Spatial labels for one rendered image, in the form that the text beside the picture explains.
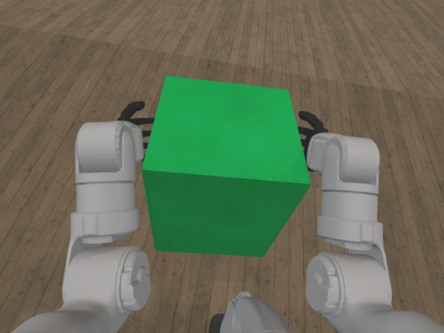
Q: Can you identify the robot right shin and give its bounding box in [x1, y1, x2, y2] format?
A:
[220, 291, 250, 333]

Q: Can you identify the robot right hand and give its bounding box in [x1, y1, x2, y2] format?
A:
[298, 111, 328, 172]

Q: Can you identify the robot left upper arm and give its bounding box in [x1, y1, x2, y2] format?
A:
[11, 246, 151, 333]

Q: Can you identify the robot left hand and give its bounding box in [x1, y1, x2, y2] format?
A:
[117, 101, 155, 161]

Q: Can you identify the carton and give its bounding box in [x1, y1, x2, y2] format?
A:
[142, 76, 311, 257]

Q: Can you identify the robot right forearm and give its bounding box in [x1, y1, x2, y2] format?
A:
[307, 133, 392, 302]

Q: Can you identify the robot left forearm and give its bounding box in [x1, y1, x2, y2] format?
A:
[62, 121, 144, 302]

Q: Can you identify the robot right upper arm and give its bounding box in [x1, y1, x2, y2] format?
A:
[305, 252, 444, 333]

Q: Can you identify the robot right foot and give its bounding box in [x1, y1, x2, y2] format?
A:
[209, 314, 225, 333]

